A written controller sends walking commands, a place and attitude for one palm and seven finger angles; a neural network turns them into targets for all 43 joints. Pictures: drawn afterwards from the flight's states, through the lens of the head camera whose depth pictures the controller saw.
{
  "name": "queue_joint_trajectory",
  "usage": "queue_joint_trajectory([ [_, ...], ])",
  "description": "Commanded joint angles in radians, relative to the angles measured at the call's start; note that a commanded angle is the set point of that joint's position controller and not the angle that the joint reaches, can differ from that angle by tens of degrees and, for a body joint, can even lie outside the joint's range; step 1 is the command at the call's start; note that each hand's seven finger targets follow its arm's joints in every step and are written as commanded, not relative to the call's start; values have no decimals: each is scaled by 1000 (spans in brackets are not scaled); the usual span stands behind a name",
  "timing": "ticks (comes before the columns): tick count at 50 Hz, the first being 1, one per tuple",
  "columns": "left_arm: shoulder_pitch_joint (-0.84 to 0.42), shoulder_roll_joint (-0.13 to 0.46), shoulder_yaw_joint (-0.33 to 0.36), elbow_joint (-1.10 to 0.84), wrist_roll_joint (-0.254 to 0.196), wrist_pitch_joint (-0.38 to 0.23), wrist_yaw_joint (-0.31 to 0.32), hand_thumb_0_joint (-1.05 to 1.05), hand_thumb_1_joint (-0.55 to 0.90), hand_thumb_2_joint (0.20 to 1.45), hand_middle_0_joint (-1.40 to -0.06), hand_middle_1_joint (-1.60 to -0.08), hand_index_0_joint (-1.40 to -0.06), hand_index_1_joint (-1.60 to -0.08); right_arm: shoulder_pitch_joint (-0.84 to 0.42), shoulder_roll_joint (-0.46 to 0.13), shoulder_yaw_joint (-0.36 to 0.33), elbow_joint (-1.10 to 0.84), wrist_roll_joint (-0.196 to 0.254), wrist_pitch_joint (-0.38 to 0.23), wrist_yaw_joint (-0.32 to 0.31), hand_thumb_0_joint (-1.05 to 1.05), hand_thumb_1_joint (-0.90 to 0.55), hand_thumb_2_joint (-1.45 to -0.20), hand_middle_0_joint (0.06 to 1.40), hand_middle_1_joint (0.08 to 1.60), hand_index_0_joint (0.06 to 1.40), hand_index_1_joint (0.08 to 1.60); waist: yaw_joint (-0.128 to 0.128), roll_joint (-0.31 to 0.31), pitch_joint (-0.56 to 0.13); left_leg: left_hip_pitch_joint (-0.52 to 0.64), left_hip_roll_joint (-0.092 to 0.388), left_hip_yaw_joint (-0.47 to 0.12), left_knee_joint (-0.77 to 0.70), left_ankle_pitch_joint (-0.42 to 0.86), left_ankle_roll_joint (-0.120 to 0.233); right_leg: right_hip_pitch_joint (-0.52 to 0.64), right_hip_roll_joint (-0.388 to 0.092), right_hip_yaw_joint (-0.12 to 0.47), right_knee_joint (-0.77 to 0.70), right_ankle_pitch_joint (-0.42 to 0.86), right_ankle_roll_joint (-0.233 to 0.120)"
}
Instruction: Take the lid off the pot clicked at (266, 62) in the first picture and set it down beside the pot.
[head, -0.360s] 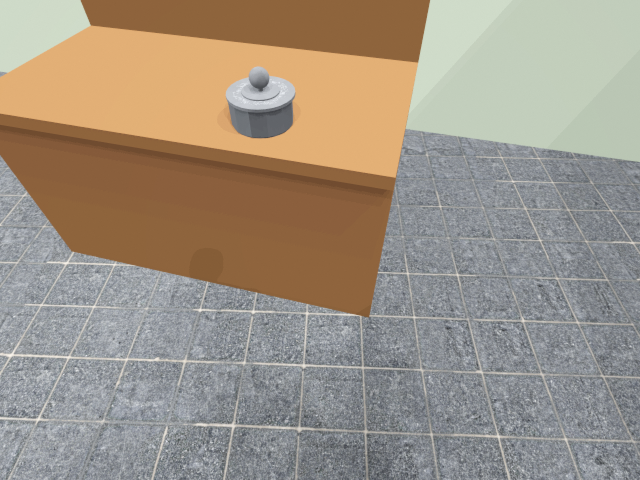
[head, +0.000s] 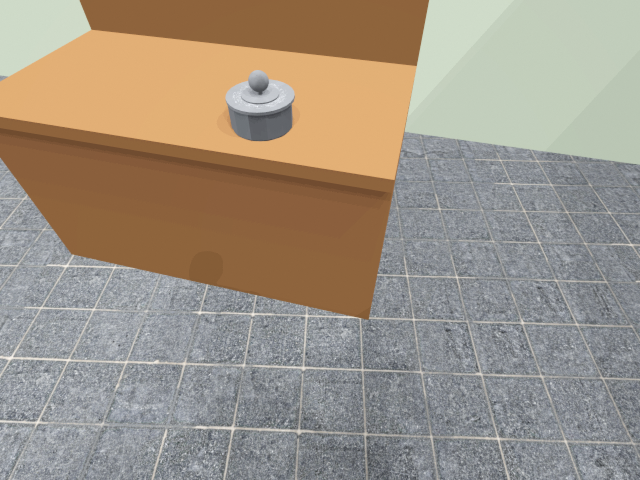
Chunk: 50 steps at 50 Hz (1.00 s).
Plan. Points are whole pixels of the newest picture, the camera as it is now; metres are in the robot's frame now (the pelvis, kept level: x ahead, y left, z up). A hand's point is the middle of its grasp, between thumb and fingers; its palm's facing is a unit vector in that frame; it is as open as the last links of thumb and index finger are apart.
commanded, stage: look at it before walking up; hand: left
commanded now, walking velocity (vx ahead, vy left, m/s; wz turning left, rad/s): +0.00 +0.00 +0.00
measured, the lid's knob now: (258, 81) +0.99 +0.21 +0.02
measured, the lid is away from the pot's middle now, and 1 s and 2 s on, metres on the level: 0.00 0.00 0.00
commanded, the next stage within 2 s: walk to a spot facing it in 0.28 s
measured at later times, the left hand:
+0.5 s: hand out of the picture +0.06 +0.24 -0.16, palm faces +0.01 -0.95 -0.33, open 7.3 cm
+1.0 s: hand out of the picture -0.01 +0.25 -0.17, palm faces +0.31 -0.92 -0.26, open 7.3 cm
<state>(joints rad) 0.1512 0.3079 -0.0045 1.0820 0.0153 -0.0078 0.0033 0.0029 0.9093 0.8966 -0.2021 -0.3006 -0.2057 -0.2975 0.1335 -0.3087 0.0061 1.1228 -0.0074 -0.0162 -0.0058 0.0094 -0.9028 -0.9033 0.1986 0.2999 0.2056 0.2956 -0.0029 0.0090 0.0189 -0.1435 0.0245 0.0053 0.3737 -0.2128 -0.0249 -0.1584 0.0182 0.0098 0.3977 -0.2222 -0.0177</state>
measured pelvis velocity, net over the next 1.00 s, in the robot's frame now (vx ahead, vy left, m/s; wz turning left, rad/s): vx -0.02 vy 0.03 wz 0.31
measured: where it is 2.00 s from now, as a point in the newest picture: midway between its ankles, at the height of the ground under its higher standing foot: outside the picture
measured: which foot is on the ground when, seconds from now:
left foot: down 0.00-1.00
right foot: down 0.00-0.74, up 0.76-1.00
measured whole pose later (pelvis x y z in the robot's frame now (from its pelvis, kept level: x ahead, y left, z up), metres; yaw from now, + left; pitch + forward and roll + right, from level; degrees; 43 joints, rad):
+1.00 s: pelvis -0.02 +0.03 -0.01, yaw +18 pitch +1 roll -1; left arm 0.19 0.23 0.06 0.93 0.02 0.06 0.02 0.00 0.91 0.90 -0.20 -0.30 -0.20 -0.30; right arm 0.26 -0.18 -0.05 0.97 -0.01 0.02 0.00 0.01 -0.90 -0.90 0.20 0.30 0.21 0.30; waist -0.03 0.00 0.05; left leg -0.31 -0.06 -0.07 0.48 -0.18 0.04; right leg -0.46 -0.04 0.00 0.94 -0.42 0.07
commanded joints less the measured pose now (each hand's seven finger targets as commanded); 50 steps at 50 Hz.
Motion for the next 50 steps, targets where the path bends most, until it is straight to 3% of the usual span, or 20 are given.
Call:
queue_joint_trajectory([
  [1,-16,200,41,-55,-5,-25,15,0,900,900,-200,-300,-200,-300,-23,-187,-32,-55,-1,-19,-13,0,-900,-900,200,300,200,300,1,-13,-56,25,93,-87,-50,157,42,6,-131,112,-72,174,-12],
  [20,-7,202,42,-49,-5,-23,14,0,900,900,-200,-300,-200,-300,-19,-190,-30,-55,1,-18,-13,0,-900,-900,200,300,200,300,3,0,-46,22,91,-100,-55,183,43,18,-133,96,-75,180,-7],
  [21,-4,198,44,-51,-6,-20,16,0,900,900,-200,-300,-200,-300,-18,-182,-30,-59,0,-14,-12,0,-900,-900,200,300,200,300,5,-3,-45,10,89,-101,-42,195,43,22,-138,86,-60,188,-4],
  [23,35,130,37,-52,-7,0,23,0,900,900,-200,-300,-200,-300,13,-108,-19,-62,-1,3,-9,0,-900,-900,200,300,200,300,7,-7,-37,-33,79,-98,-1,208,35,16,-148,65,-22,181,10],
  [25,59,126,43,-66,-6,13,29,0,900,900,-200,-300,-200,-300,33,-92,-22,-79,-2,18,-7,0,-900,-900,200,300,200,300,13,-24,-30,-93,65,-98,47,196,33,19,-167,57,3,160,9],
  [26,70,135,51,-75,-6,16,30,0,900,900,-200,-300,-200,-300,30,-93,-28,-92,-3,23,-6,0,-900,-900,200,300,200,300,17,-32,-32,-121,53,-90,87,186,30,24,-190,67,4,160,-2],
  [28,87,165,67,-103,-2,22,33,0,900,900,-200,-300,-200,-300,40,-83,-41,-125,-2,35,-4,0,-900,-900,200,300,200,300,23,-130,-33,-180,11,-50,220,95,21,19,-277,113,-27,145,-54],
  [30,96,175,79,-136,6,20,38,0,900,900,-200,-300,-200,-300,36,-65,-56,-157,-3,45,-3,0,-900,-900,200,300,200,300,31,-212,-11,-249,-10,-7,413,-242,8,-4,-390,173,-60,229,-152],
  [31,88,168,82,-150,14,18,41,0,900,900,-200,-300,-200,-300,32,-58,-63,-167,-2,45,0,0,-900,-900,200,300,200,300,30,-209,8,-264,6,0,474,-306,6,-17,-413,156,-58,298,-182],
  [32,67,168,87,-164,16,17,42,0,900,900,-200,-300,-200,-300,51,-46,-67,-173,4,43,4,0,-900,-900,200,300,200,300,10,-177,11,-243,18,0,445,-318,4,-26,-413,123,-21,373,-182],
  [34,38,160,90,-183,10,17,39,0,900,900,-200,-300,-200,-300,128,-18,-66,-165,4,35,11,0,-900,-900,200,300,200,300,-25,-142,-29,-125,16,34,236,-145,1,-44,-370,20,107,405,-114],
  [35,49,143,89,-188,1,22,36,0,900,900,-200,-300,-200,-300,181,-33,-68,-155,-2,29,12,0,-900,-900,200,300,200,300,-45,-83,-56,-7,17,21,102,25,13,-113,-318,-52,220,298,-50],
  [36,66,80,84,-214,-6,35,29,0,900,900,-200,-300,-200,-300,215,-121,-89,-166,-13,22,10,0,-900,-900,200,300,200,300,-55,202,-46,45,201,-300,-18,236,107,-300,-157,-143,440,-72,50],
  [37,25,47,71,-261,0,36,27,0,900,900,-200,-300,-200,-300,254,-186,-108,-173,-9,24,7,0,-900,-900,200,300,200,300,-67,308,-31,33,358,-500,-98,360,225,-405,-81,-93,620,-434,82],
  [38,-1,57,78,-260,5,43,32,0,900,900,-200,-300,-200,-300,259,-166,-107,-170,-9,27,1,0,-900,-900,200,300,200,300,-72,182,-41,-30,336,-497,-109,157,252,-402,-94,-9,718,-384,58],
  [40,4,42,87,-232,4,40,24,0,900,900,-200,-300,-200,-300,154,-116,-96,-198,-10,23,-9,0,-900,-900,200,300,200,300,-23,138,7,-112,249,-427,-122,-21,212,-425,-112,30,761,-222,62],
  [42,49,32,88,-209,5,36,14,0,900,900,-200,-300,-200,-300,112,-91,-91,-213,-6,14,-13,0,-900,-900,200,300,200,300,1,104,-13,-113,185,-343,-113,24,187,-391,-105,9,727,-142,77],
  [44,58,18,87,-210,1,36,16,0,900,900,-200,-300,-200,-300,127,-93,-97,-213,-7,13,-15,0,-900,-900,200,300,200,300,-9,99,-46,-62,168,-328,-91,94,193,-380,-89,0,656,-155,87],
  [48,28,0,87,-239,-3,34,20,0,900,900,-200,-300,-200,-300,156,-103,-110,-212,-11,25,-15,0,-900,-900,200,300,200,300,-31,125,-60,-20,170,-392,-68,129,212,-362,-60,-5,523,-208,91],
  [50,45,-7,86,-242,-4,30,17,0,900,900,-200,-300,-200,-300,160,-110,-114,-216,-16,29,-12,0,-900,-900,200,300,200,300,-34,138,-86,-31,160,-431,-74,-23,211,-311,-44,-7,443,-232,83],
])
